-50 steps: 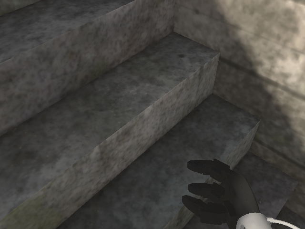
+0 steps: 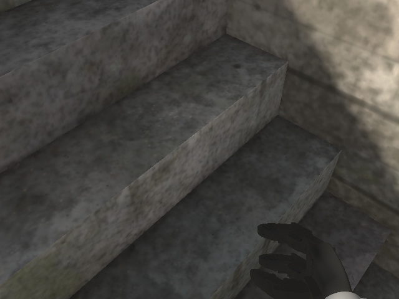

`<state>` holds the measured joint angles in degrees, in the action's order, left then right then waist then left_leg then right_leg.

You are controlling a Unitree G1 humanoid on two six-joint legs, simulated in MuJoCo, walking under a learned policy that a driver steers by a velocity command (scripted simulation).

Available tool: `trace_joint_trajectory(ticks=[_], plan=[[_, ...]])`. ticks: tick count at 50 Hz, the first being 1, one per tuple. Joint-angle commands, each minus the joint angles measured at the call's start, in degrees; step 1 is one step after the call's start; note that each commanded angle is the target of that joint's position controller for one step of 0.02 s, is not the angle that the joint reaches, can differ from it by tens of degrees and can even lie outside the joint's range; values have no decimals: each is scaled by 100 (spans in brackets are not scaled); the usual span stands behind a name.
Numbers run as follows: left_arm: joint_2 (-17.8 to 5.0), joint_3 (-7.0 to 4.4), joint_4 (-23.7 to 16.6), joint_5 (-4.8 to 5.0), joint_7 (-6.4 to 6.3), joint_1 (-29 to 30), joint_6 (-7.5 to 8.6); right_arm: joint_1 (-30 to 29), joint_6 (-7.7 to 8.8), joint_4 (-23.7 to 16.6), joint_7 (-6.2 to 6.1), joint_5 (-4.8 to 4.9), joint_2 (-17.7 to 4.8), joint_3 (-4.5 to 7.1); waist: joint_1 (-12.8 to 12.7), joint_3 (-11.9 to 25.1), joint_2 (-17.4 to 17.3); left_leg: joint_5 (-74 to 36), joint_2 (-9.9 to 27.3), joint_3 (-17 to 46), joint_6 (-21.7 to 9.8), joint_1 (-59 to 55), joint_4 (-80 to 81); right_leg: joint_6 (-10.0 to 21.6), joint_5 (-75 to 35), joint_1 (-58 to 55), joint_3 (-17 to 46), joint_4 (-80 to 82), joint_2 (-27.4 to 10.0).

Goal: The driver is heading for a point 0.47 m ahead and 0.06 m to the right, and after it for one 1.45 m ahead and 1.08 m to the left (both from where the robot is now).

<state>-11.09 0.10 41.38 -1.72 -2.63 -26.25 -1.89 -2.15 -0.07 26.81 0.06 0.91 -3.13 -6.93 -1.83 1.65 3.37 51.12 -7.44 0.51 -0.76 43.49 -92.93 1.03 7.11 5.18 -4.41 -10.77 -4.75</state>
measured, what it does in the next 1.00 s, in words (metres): stands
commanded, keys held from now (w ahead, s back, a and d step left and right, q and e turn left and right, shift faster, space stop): w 1.00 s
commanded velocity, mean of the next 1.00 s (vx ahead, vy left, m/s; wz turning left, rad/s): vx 0.50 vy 0.00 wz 0.00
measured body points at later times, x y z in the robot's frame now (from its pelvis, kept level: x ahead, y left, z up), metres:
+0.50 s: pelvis +0.00 +0.00 +0.00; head +0.01 +0.00 +0.45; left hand +0.01 +0.24 -0.13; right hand +0.28 -0.12 -0.02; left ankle -0.01 +0.13 -0.55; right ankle -0.02 -0.10 -0.76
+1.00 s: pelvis +0.00 +0.00 +0.00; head +0.00 +0.00 +0.45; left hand +0.01 +0.24 -0.14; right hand +0.28 -0.11 -0.02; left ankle -0.01 +0.13 -0.55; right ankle -0.02 -0.10 -0.76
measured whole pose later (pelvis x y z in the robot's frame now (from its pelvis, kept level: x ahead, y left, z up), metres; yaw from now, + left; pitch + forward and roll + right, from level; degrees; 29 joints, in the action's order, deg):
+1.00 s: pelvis +0.00 +0.00 +0.00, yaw +0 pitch +1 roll +4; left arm -10.7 0.4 43.1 -1.5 -2.8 -25.9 -2.7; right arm -3.9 0.3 29.2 -0.2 1.5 -2.0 -7.8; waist -2.7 1.4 3.8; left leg 51.2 -7.5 0.2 -0.8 43.2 -92.8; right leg 0.5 7.2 5.2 -5.1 -10.9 -5.5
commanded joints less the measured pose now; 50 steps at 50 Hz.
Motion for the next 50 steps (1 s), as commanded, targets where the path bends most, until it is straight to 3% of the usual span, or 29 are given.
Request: trace_joint_trajectory(ticks=[1, 2, 4, 9, 16, 22, 24, 25, 29, 32, 33, 36, 37, 46, 50], plan=[[-463, -115, -245, -21, -13, -440, 50, -889, 113, -721, 5, 17, -33, 24, -27, 365, -167, 1010, 269, 605, -408, 166, 1096, 804, -1920, -471, 168, -55, -700], [-572, -151, -304, 31, -32, -356, 1, -925, 134, -679, 28, 35, 17, -9, -21, 262, -127, 971, 287, 601, -373, 127, 1080, 753, -1722, -356, 292, 29, -797], [-645, -157, -346, 42, -58, -306, -26, -874, 152, -645, 48, 47, -41, 0, 11, 170, -199, 944, 279, 605, -391, 222, 1035, 687, -1326, -296, 278, 82, -824], [-531, -121, -307, 12, -36, -335, -74, -963, 201, -594, -10, 71, 4, -27, -62, 116, -193, 756, 328, 565, -360, 249, 1067, 688, -712, -230, 334, 133, -824], [-515, -118, -238, 12, 9, -337, -42, -977, 158, -548, -51, 50, -49, -18, -82, 192, -332, 809, 360, 795, -440, 76, 1374, 656, -934, -191, 163, -13, -705], [-600, -140, -164, 54, -35, -456, 7, -924, 166, -522, 22, 30, 28, -24, -52, 317, -55, 831, 293, 536, -358, 173, 879, 684, -1543, -445, 283, 16, -848], [-564, -128, -146, 23, -32, -432, -13, -912, 172, -504, -25, 40, 82, -37, -43, 427, -78, 773, 303, 484, -302, 119, 966, 713, -1501, -524, 271, -36, -852], [-570, -131, -188, 60, -46, -401, -4, -946, 165, -539, 12, 23, -5, -21, -40, 362, -147, 891, 293, 586, -355, 143, 1004, 697, -1547, -456, 238, -2, -832], [-529, -116, -175, 8, -43, -404, -21, -956, 153, -519, -13, 44, 43, -32, -46, 367, -186, 822, 314, 593, -348, 111, 1152, 670, -1440, -457, 178, -67, -788], [-521, -113, -190, 46, -52, -393, -30, -1024, 158, -534, 22, 46, -25, -25, -67, 165, -184, 961, 305, 657, -391, 222, 1091, 654, -1134, -317, 224, 86, -801], [-517, -109, -147, 6, -43, -419, -45, -998, 164, -494, -13, 64, 57, -41, -67, 214, -130, 851, 317, 554, -339, 215, 1061, 669, -1042, -381, 248, 61, -825], [-544, -114, -158, 49, -58, -428, -36, -1006, 176, -499, 27, 49, -2, -32, -68, 150, -122, 936, 299, 566, -366, 272, 937, 672, -1032, -341, 293, 144, -864], [-538, -111, -121, 12, -49, -446, -50, -981, 181, -459, -9, 61, 72, -46, -67, 222, -101, 826, 317, 484, -318, 252, 945, 692, -977, -416, 311, 97, -876], [-467, -95, -57, 10, -16, -449, -44, -1045, 147, -425, -47, 61, 34, -45, -103, 201, -252, 895, 340, 689, -383, 151, 1207, 655, -832, -313, 189, 63, -782], [-496, -101, -17, 57, -47, -510, -15, -1049, 169, -426, 12, 41, 48, -45, -89, 232, -122, 898, 305, 544, -344, 231, 889, 655, -1125, -433, 278, 130, -872]])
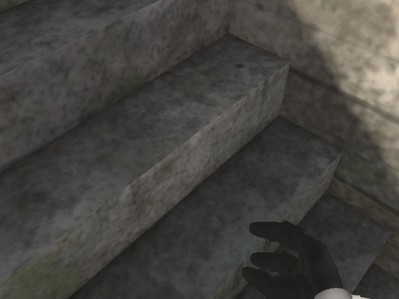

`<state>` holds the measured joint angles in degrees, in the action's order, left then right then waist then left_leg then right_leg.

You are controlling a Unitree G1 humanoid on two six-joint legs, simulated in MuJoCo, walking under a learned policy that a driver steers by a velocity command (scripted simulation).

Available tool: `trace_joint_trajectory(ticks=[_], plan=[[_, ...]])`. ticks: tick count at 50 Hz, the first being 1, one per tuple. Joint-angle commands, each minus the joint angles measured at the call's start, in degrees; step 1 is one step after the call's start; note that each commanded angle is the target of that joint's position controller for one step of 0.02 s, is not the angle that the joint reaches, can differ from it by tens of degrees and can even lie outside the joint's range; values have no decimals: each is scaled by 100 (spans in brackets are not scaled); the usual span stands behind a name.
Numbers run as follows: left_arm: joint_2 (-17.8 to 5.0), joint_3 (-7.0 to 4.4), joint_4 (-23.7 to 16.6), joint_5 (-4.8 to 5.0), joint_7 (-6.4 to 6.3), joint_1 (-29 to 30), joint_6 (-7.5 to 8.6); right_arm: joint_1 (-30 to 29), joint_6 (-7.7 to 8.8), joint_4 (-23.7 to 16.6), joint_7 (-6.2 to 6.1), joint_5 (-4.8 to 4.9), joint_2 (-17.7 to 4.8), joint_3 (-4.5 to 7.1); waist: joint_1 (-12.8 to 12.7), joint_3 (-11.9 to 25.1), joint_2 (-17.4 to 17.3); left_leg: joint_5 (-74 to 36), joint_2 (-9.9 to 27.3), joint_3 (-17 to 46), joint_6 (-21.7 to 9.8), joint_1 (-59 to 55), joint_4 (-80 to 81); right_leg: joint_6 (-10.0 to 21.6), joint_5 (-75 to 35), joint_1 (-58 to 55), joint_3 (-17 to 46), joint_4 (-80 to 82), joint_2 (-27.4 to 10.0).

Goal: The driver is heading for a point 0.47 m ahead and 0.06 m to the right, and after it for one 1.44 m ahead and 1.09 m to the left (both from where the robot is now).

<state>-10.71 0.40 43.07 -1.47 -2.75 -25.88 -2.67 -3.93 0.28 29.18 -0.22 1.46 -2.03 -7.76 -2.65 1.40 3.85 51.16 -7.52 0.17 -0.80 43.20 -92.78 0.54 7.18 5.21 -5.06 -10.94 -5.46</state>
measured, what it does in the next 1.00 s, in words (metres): stands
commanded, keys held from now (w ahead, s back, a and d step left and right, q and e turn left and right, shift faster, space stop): w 1.00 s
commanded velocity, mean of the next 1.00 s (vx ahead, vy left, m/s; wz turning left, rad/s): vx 0.50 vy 0.00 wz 0.00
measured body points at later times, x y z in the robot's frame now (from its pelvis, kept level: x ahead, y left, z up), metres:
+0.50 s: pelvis +0.00 +0.00 +0.00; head +0.01 +0.00 +0.45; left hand +0.00 +0.23 -0.14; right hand +0.28 -0.11 -0.02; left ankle -0.01 +0.13 -0.55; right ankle -0.02 -0.11 -0.76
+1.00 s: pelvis +0.00 +0.00 +0.00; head +0.00 +0.00 +0.45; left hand -0.01 +0.23 -0.14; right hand +0.28 -0.11 -0.02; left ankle -0.01 +0.13 -0.55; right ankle -0.02 -0.11 -0.76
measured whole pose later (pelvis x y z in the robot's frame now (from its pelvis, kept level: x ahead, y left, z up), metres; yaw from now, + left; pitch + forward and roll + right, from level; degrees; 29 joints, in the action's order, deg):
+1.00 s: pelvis +0.00 +0.00 +0.00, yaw +0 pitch +1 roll +4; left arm -10.0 0.7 44.4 -1.4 -3.2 -26.5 -2.7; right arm -4.7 0.0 30.4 -0.2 1.5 -2.1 -7.9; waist -3.0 1.3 3.8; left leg 51.3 -7.7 0.3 -0.8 42.8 -92.7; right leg 0.4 7.1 4.8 -6.0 -10.6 -5.9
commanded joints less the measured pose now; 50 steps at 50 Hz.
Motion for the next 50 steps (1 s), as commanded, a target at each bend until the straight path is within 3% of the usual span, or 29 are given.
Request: trace_joint_trajectory(ticks=[1, 3, 6, 8, 14, 15, 16, 17, 21, 22, 23, 27, 28, 30, 32, 33, 37, 38, 41, 42, 45, 48, 50], plan=[[-558, -137, -176, 28, -44, -553, 77, -843, 131, -654, 52, -17, -50, 39, 9, 288, -124, 912, 306, 549, -335, 254, 836, 714, -1323, -479, 339, 116, -818], [-534, -133, -155, -6, -41, -550, 63, -811, 135, -635, 7, -5, 4, 25, 20, 421, -130, 844, 318, 505, -284, 205, 921, 744, -1368, -582, 316, 31, -815], [-514, -122, -211, 17, -52, -484, 50, -915, 113, -664, 45, -13, -92, 37, -4, 249, -260, 1072, 306, 706, -369, 252, 1075, 720, -1143, -417, 253, 100, -766], [-472, -111, -188, -31, -34, -496, 29, -917, 105, -644, 0, 8, -40, 25, -14, 254, -266, 986, 331, 688, -347, 229, 1169, 721, -937, -407, 242, 73, -742], [-471, -113, -119, -19, -27, -566, 30, -926, 117, -602, -9, 19, -13, 18, -35, 210, -192, 952, 326, 619, -325, 273, 1021, 729, -769, -414, 313, 160, -794], [-500, -121, -136, 21, -41, -548, 59, -914, 112, -618, 34, -4, -78, 32, -17, 170, -193, 1064, 306, 675, -372, 272, 994, 720, -1003, -380, 289, 177, -793], [-474, -114, -100, -11, -41, -578, 51, -901, 132, -597, 9, 5, 8, 19, -9, 283, -166, 865, 331, 521, -300, 240, 938, 723, -1046, -488, 334, 127, -817], [-523, -126, -126, 22, -48, -570, 70, -883, 114, -609, 41, -11, -70, 31, -4, 262, -190, 1037, 297, 656, -360, 256, 964, 723, -1208, -470, 266, 119, -799], [-436, -103, -118, -24, -38, -536, 33, -970, 112, -605, -4, 12, -23, 16, -33, 264, -267, 984, 331, 664, -329, 235, 1130, 719, -910, -447, 251, 101, -767], [-461, -109, -137, 12, -49, -522, 58, -963, 101, -623, 41, -7, -90, 31, -18, 200, -283, 1100, 316, 742, -385, 251, 1124, 706, -1066, -395, 226, 127, -754], [-445, -105, -107, -30, -38, -542, 48, -947, 102, -598, 7, 10, -16, 18, -20, 254, -244, 993, 331, 670, -343, 219, 1136, 713, -1014, -443, 231, 85, -761], [-459, -110, -105, 13, -47, -560, 62, -964, 103, -606, 40, -1, -70, 25, -27, 182, -229, 1102, 309, 709, -373, 278, 1049, 711, -1004, -412, 252, 161, -779], [-432, -104, -70, -17, -45, -573, 56, -950, 123, -593, 10, 14, 17, 10, -17, 277, -171, 913, 333, 559, -301, 247, 992, 712, -1033, -503, 292, 130, -811], [-468, -113, -93, 14, -51, -570, 69, -953, 107, -601, 39, -5, -69, 25, -22, 223, -209, 1100, 300, 686, -361, 277, 1019, 719, -1128, -463, 246, 139, -793], [-451, -107, -67, -21, -43, -578, 46, -945, 115, -580, -4, 18, 3, 7, -24, 310, -200, 985, 317, 627, -308, 262, 1043, 728, -1015, -541, 246, 101, -801], [-457, -109, -99, 11, -54, -553, 67, -969, 105, -607, 42, -6, -74, 24, -21, 227, -239, 1114, 303, 708, -366, 271, 1064, 715, -1141, -463, 226, 127, -783], [-407, -94, -74, -31, -39, -564, 38, -1008, 107, -589, 0, 19, -9, 8, -45, 239, -257, 1008, 327, 671, -328, 266, 1116, 712, -852, -471, 238, 127, -776], [-443, -103, -89, 7, -51, -558, 63, -994, 100, -603, 44, 1, -69, 20, -32, 181, -251, 1120, 309, 727, -375, 287, 1075, 705, -1007, -432, 227, 159, -777], [-416, -99, -52, -25, -37, -576, 48, -982, 110, -582, -9, 22, -6, 6, -38, 260, -208, 1013, 322, 655, -318, 264, 1080, 722, -920, -499, 238, 133, -796], [-451, -101, -75, 47, -63, -578, 60, -961, 105, -558, 37, -24, -100, 27, -47, 227, -271, 997, 291, 731, -366, 179, 1046, 725, -1119, -412, 225, 146, -787], [-424, -92, -40, 10, -62, -624, 39, -924, 118, -540, 1, -4, -17, 11, -40, 385, -232, 774, 313, 619, -298, 115, 1029, 708, -1176, -522, 210, 54, -777], [-420, -86, -73, 28, -72, -566, 36, -1004, 93, -547, 38, -6, -94, 23, -57, 139, -242, 1083, 294, 751, -374, 222, 1087, 717, -885, -342, 223, 182, -773], [-416, -84, -39, -9, -60, -600, 18, -973, 98, -510, -4, 13, -24, 9, -60, 207, -194, 961, 303, 672, -323, 212, 1062, 723, -738, -407, 247, 154, -791]])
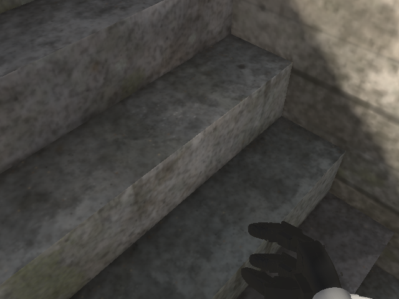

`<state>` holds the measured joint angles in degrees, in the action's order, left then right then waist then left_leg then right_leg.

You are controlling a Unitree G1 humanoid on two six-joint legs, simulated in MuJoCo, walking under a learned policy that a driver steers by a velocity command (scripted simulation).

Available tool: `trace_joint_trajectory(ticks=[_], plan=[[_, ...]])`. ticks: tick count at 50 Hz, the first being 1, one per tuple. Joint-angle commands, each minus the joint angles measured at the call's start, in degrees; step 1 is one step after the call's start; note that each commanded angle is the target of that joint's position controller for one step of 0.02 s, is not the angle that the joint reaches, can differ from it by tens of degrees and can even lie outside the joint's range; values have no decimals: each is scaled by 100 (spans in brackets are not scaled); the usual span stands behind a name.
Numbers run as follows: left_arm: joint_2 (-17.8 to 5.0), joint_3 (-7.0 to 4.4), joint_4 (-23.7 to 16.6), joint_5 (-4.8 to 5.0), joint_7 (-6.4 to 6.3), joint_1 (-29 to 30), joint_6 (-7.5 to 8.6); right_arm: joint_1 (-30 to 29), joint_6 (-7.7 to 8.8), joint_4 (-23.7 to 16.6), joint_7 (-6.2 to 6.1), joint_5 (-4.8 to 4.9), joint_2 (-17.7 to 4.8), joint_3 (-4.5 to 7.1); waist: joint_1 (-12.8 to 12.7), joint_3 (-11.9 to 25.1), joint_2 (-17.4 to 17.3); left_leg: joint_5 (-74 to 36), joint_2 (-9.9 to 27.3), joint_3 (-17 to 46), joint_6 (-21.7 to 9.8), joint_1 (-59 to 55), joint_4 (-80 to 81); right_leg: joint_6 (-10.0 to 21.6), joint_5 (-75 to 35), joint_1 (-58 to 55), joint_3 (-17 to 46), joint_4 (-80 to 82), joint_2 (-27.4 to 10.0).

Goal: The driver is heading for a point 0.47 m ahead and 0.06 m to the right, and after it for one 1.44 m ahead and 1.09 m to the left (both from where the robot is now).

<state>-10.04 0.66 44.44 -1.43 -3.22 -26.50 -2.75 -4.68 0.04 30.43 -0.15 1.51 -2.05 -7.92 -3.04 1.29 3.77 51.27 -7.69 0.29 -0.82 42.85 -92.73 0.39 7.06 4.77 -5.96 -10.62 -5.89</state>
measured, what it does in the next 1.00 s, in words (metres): stands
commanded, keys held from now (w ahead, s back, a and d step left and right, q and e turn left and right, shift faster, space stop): w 1.00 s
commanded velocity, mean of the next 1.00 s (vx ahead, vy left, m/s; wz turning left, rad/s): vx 0.50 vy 0.00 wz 0.00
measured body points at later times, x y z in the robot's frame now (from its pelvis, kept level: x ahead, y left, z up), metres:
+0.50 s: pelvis +0.00 +0.00 +0.00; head +0.00 +0.00 +0.45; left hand -0.01 +0.23 -0.14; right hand +0.28 -0.11 -0.02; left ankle -0.01 +0.13 -0.55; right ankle -0.02 -0.11 -0.76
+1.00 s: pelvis +0.00 +0.00 +0.00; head +0.00 +0.00 +0.45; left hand -0.01 +0.23 -0.14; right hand +0.28 -0.11 -0.02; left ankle -0.01 +0.13 -0.55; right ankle -0.02 -0.11 -0.76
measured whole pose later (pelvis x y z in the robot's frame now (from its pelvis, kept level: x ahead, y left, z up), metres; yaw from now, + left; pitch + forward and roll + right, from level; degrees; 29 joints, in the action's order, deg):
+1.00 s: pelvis +0.00 +0.00 +0.00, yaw +0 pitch +1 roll +4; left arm -10.0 0.8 44.5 -1.5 -3.3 -26.7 -2.9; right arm -4.7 0.2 30.5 -0.3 1.6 -2.0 -8.1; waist -3.2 1.4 3.8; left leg 51.3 -7.7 0.5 -0.8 43.0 -92.8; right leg 0.2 6.9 4.7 -6.7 -10.3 -6.1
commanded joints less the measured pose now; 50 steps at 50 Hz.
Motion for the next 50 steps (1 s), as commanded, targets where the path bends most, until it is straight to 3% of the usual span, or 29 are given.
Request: trace_joint_trajectory(ticks=[1, 2, 4, 8, 10, 12, 13, 16, 19, 20, 21, 24, 25, 26, 27, 28, 32, 33, 34, 36, 39, 40, 41, 42, 43, 44, 50], plan=[[-502, -116, -194, 27, -26, -520, 51, -899, 122, -652, 30, -12, -89, 40, -9, 150, -196, 1059, 302, 713, -368, 259, 1034, 734, -880, -303, 327, 168, -751], [-494, -114, -162, -8, -17, -545, 38, -883, 125, -618, -3, 5, -16, 27, -14, 217, -160, 957, 319, 639, -323, 229, 1031, 743, -798, -358, 347, 127, -764], [-506, -118, -183, 33, -29, -531, 53, -892, 127, -637, 28, -15, -89, 39, -8, 170, -186, 1051, 302, 699, -364, 250, 1021, 737, -909, -319, 330, 166, -761], [-475, -111, -153, -6, -19, -566, 36, -883, 124, -605, -13, 1, -39, 28, -18, 280, -217, 945, 323, 675, -327, 200, 1102, 733, -850, -390, 302, 78, -737], [-495, -115, -177, 28, -34, -525, 74, -885, 115, -626, 38, -22, -112, 46, 6, 196, -231, 1064, 311, 760, -390, 192, 1134, 720, -1115, -318, 264, 93, -719], [-463, -112, -145, -8, -14, -569, 46, -872, 116, -609, -21, 2, -58, 29, -13, 298, -234, 972, 328, 731, -343, 173, 1189, 722, -949, -392, 249, 38, -705], [-467, -112, -169, 27, -27, -551, 66, -905, 113, -630, 25, -18, -130, 47, -12, 204, -269, 1081, 312, 794, -393, 201, 1176, 715, -1038, -325, 252, 86, -697], [-469, -114, -117, -11, -27, -622, 63, -851, 131, -608, 6, 1, -14, 26, 0, 360, -161, 852, 319, 613, -308, 190, 1045, 711, -1170, -506, 276, 14, -735], [-492, -118, -158, 21, -49, -572, 82, -881, 128, -639, 56, -16, -80, 37, 15, 268, -153, 988, 300, 659, -346, 248, 1006, 719, -1309, -462, 277, 63, -750], [-475, -115, -129, -16, -38, -615, 52, -867, 136, -615, 15, 6, -1, 20, -1, 348, -125, 894, 311, 576, -289, 247, 994, 728, -1137, -539, 303, 34, -765], [-498, -119, -178, 20, -43, -555, 63, -887, 121, -642, 41, -9, -99, 34, 2, 243, -166, 1105, 286, 727, -356, 271, 1060, 733, -1158, -433, 263, 85, -750], [-464, -109, -164, -21, -28, -536, 40, -898, 117, -621, 1, 11, -49, 25, -4, 225, -191, 1043, 317, 702, -338, 238, 1159, 734, -905, -387, 266, 82, -737], [-485, -112, -198, 16, -38, -513, 59, -907, 115, -642, 40, -12, -133, 42, 2, 156, -236, 1106, 299, 777, -389, 257, 1148, 724, -1006, -332, 253, 115, -722], [-474, -111, -161, -21, -25, -559, 41, -890, 117, -609, 4, 8, -54, 29, -10, 227, -206, 1002, 317, 698, -344, 232, 1145, 729, -898, -387, 266, 73, -730], [-490, -114, -191, 19, -35, -533, 62, -899, 116, -637, 39, -12, -130, 42, -3, 168, -232, 1086, 300, 774, -390, 251, 1132, 722, -1012, -338, 252, 111, -723], [-476, -112, -156, -18, -22, -571, 44, -884, 118, -605, 2, 8, -51, 28, -13, 237, -195, 988, 317, 693, -342, 225, 1130, 730, -908, -392, 269, 72, -733], [-499, -118, -182, 22, -31, -519, 83, -874, 113, -637, 36, -17, -131, 44, 14, 207, -218, 1076, 304, 781, -392, 206, 1153, 723, -1215, -357, 223, 76, -722], [-482, -113, -159, -16, -18, -540, 62, -863, 114, -615, -7, 2, -66, 30, 3, 291, -200, 970, 318, 728, -346, 176, 1179, 725, -1106, -420, 219, 23, -719], [-491, -118, -186, 22, -25, -525, 79, -879, 111, -645, 25, -18, -144, 44, 5, 242, -253, 1066, 305, 811, -393, 203, 1187, 721, -1215, -382, 203, 51, -703], [-459, -108, -150, -17, -23, -563, 66, -878, 124, -629, 3, 0, -49, 29, 1, 330, -204, 881, 323, 664, -324, 184, 1127, 712, -1154, -476, 235, 14, -722], [-488, -115, -184, 16, -40, -531, 91, -888, 120, -660, 51, -17, -111, 41, 17, 253, -183, 990, 302, 709, -362, 230, 1076, 714, -1324, -442, 234, 57, -735], [-478, -111, -147, -20, -30, -594, 61, -868, 130, -632, 12, 6, -19, 21, -2, 355, -140, 875, 309, 607, -297, 235, 1022, 721, -1163, -547, 262, 25, -758], [-513, -117, -186, 15, -36, -571, 64, -904, 121, -671, 37, -10, -87, 27, -16, 272, -167, 1025, 277, 733, -345, 272, 987, 736, -1177, -466, 245, 91, -768], [-471, -109, -156, -20, -34, -575, 47, -897, 135, -641, 10, 12, -8, 15, -11, 307, -113, 907, 312, 575, -282, 258, 976, 735, -1026, -505, 308, 89, -791], [-518, -114, -194, 16, -43, -545, 52, -909, 126, -670, 37, -6, -83, 24, -10, 233, -148, 1037, 278, 704, -335, 302, 947, 748, -1069, -446, 274, 137, -793], [-502, -112, -167, -24, -31, -570, 31, -903, 127, -649, -2, 13, -7, 10, -23, 276, -115, 946, 299, 629, -290, 279, 952, 761, -925, -473, 303, 118, -810], [-498, -102, -180, -15, -26, -542, 13, -906, 142, -637, -16, 8, -33, 10, -31, 241, -210, 852, 319, 648, -302, 262, 972, 743, -628, -386, 320, 175, -810]])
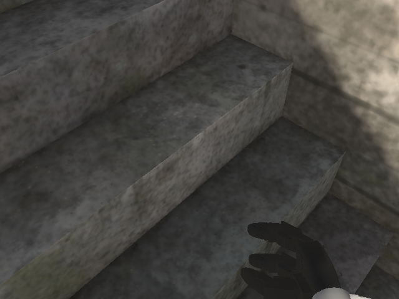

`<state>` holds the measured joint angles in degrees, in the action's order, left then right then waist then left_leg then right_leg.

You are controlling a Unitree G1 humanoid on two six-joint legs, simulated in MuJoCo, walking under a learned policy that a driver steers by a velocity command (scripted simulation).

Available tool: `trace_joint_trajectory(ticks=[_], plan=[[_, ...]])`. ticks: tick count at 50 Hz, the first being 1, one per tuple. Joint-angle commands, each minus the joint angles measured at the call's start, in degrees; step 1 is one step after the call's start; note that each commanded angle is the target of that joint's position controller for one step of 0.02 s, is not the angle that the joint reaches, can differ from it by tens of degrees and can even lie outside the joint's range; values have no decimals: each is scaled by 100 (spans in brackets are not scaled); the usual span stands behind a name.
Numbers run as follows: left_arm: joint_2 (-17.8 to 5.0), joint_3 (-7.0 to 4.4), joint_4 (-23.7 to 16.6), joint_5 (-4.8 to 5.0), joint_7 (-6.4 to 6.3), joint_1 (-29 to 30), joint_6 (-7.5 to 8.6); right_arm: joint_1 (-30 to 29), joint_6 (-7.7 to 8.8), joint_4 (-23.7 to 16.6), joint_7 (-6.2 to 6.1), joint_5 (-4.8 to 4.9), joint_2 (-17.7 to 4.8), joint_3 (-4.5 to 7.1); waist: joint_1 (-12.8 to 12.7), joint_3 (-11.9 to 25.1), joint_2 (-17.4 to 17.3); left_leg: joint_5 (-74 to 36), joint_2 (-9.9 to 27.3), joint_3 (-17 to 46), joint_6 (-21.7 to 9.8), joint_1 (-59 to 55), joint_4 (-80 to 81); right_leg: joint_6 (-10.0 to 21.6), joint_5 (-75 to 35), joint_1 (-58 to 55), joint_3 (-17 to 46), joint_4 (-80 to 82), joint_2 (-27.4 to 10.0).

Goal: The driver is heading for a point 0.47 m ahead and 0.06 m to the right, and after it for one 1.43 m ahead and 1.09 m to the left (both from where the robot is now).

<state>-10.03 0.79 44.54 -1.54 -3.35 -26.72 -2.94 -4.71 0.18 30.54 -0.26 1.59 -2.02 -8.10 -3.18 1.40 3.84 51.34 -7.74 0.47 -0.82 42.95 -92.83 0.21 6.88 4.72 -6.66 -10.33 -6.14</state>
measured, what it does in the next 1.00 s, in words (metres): stands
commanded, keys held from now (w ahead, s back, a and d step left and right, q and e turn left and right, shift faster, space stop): w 0.66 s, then no key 0.34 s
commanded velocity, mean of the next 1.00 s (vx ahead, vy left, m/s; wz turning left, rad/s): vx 0.42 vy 0.00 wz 0.00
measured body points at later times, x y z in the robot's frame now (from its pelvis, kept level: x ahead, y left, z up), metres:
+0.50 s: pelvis +0.00 +0.00 +0.00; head +0.01 +0.00 +0.45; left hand -0.01 +0.23 -0.14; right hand +0.28 -0.11 -0.03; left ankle -0.01 +0.13 -0.55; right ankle -0.02 -0.11 -0.76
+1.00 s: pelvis -0.01 +0.00 +0.00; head +0.00 -0.02 +0.45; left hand -0.05 +0.20 -0.15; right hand +0.26 -0.10 -0.06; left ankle -0.01 +0.13 -0.55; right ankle -0.02 -0.11 -0.76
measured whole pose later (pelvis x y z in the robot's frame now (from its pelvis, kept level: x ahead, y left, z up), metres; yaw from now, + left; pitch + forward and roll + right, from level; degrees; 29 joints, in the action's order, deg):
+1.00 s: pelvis -0.01 +0.00 +0.00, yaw -2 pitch +2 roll +3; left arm -6.2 1.8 49.5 -2.4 -2.9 -27.8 -3.9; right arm -5.8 -1.0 38.5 -1.6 0.7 -0.4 -8.8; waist -3.7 1.5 1.1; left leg 51.3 -4.9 0.7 0.2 44.9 -94.0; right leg 0.0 5.6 6.2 -6.4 -9.5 -4.5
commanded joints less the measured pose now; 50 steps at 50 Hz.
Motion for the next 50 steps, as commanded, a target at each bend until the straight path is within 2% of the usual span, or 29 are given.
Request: trace_joint_trajectory(ticks=[1, 3, 10, 13, 14, 18, 20, 21, 24, 25, 29, 33, 34, 35, 38, 39, 40, 42, 43, 44, 45, 46, 48, 49, 50], plan=[[-498, -114, -189, -2, -12, -520, 33, -900, 128, -646, -5, 0, -37, 28, -17, 232, -224, 840, 328, 640, -305, 241, 996, 757, -598, -372, 386, 143, -781], [-484, -110, -184, 2, -29, -453, 15, -901, 133, -608, -26, 6, -105, 51, -3, 179, -284, 842, 326, 629, -313, 302, 1052, 739, -414, -314, 409, 128, -755], [-437, -91, -160, -5, -31, -411, 21, -962, 154, -575, -46, 10, -95, 46, -14, 202, -333, 859, 362, 744, -333, 202, 1286, 671, -277, -276, 337, 79, -684], [-439, -95, -106, -7, -22, -496, 25, -973, 153, -554, -48, 16, -51, 36, -39, 236, -244, 829, 349, 680, -305, 230, 1153, 683, -404, -360, 363, 77, -707], [-462, -100, -113, 33, -35, -482, 53, -965, 152, -571, -8, -4, -104, 47, -21, 187, -204, 923, 323, 702, -339, 248, 1080, 692, -667, -336, 361, 112, -718], [-499, -115, -96, 40, -50, -536, 77, -916, 127, -562, 17, -29, -116, 59, -11, 353, -209, 899, 294, 662, -329, 239, 1005, 727, -1337, -509, 313, -39, -722], [-493, -120, -99, 26, -23, -590, 104, -914, 100, -627, 45, -43, -30, 26, -17, 448, -155, 954, 300, 695, -310, 151, 989, 765, -1614, -588, 270, -43, -748], [-476, -118, -83, -9, -11, -605, 79, -907, 98, -611, 4, -18, 25, 16, -25, 477, -137, 890, 309, 627, -265, 161, 994, 774, -1374, -628, 289, -53, -757], [-484, -111, -144, 30, -31, -494, 83, -938, 97, -643, 50, -26, -59, 31, 5, 247, -140, 1053, 288, 664, -315, 244, 947, 770, -1138, -450, 331, 120, -792], [-487, -113, -123, -10, -20, -534, 59, -914, 99, -617, 10, -4, 7, 17, -6, 303, -111, 936, 303, 600, -272, 253, 942, 774, -960, -513, 348, 87, -800], [-448, -101, -137, -8, -44, -484, 4, -969, 126, -581, -16, 16, -62, 37, -23, 142, -192, 913, 308, 560, -274, 406, 939, 758, -338, -388, 453, 193, -811], [-425, -80, -179, -10, -41, -376, 6, -953, 162, -545, -21, 22, -81, 33, 10, 154, -306, 770, 353, 671, -309, 263, 1144, 664, -11, -286, 398, 207, -752], [-424, -78, -145, -19, -34, -445, 0, -940, 149, -492, -27, 25, -80, 32, -24, 170, -349, 636, 373, 700, -316, 249, 1127, 652, -97, -301, 361, 169, -719], [-318, -36, -76, -42, -11, -467, -1, -930, 134, -474, -59, 29, -10, 13, 12, 214, -397, 536, 383, 662, -292, 178, 1116, 605, -149, -294, 323, 169, -683], [-280, -21, 23, -85, 23, -603, -29, -939, 91, -354, -91, 4, 47, -21, -51, 293, -434, -259, 521, 759, -234, 171, 1062, 499, -455, -361, 234, 118, -629], [-142, -4, 133, -162, 61, -686, -77, -925, 60, -269, -92, -15, 68, -34, -44, 332, -403, -306, 581, 732, -209, 226, 1125, 487, -400, -429, 245, 91, -594], [-90, 6, 168, -174, 77, -724, -104, -929, 39, -209, -94, -27, 80, -44, -59, 328, -414, -385, 637, 806, -194, 293, 1189, 457, -212, -457, 232, 104, -577], [5, 23, 247, -165, 97, -706, -134, -1005, 13, -119, -86, -27, 138, -67, -56, 254, -456, -311, 719, 878, -181, 297, 1266, 400, 353, -344, 253, 255, -583], [-55, 1, 296, -155, 91, -722, -146, -1007, 7, -60, -106, -28, 141, -67, -70, 211, -358, -269, 732, 862, -167, 349, 1246, 389, 412, -322, 260, 285, -604], [-116, 6, 263, -100, 60, -652, -111, -1026, 22, -37, -122, -25, 148, -64, -52, 179, -418, -502, 772, 964, -148, 266, 1249, 332, 327, -217, 220, 316, -633], [-145, -3, 243, -84, 63, -604, -111, -1038, -1, 38, -133, -67, 59, -31, -84, 205, -537, -670, 798, 1027, -159, 251, 1180, 305, 134, -165, 207, 306, -633], [-176, -19, 286, -112, 69, -671, -93, -945, -12, 126, -153, -92, 96, -29, -51, 298, -531, -747, 829, 1003, -130, 131, 1093, 263, 69, -109, 225, 292, -639], [-101, -20, 449, -114, 42, -923, -89, -871, -14, 262, -182, -91, 153, -32, -82, 340, -393, -582, 855, 984, -115, 236, 929, 266, 122, -170, 322, 313, -647], [-64, -6, 518, -67, 9, -977, -64, -920, -3, 288, -136, -101, 132, -36, -82, 211, -292, -498, 879, 1005, -136, 406, 844, 257, 62, -181, 372, 372, -677], [-14, 3, 573, -72, -13, -1006, -55, -923, 3, 341, -115, -95, 173, -41, -57, 205, -227, -461, 910, 987, -116, 462, 813, 263, 37, -215, 413, 365, -697]])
